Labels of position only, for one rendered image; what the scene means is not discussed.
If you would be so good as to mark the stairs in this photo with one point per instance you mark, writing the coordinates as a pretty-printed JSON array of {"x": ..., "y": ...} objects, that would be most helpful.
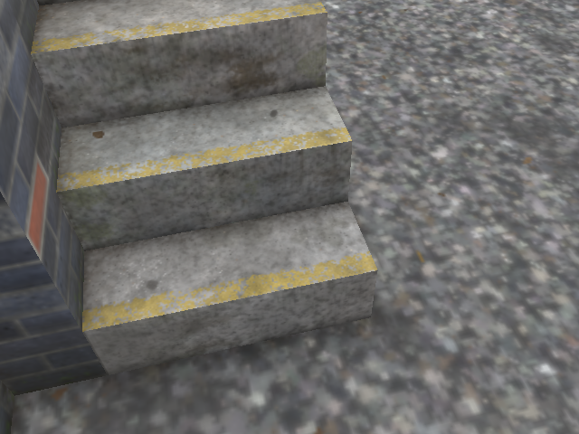
[{"x": 205, "y": 170}]

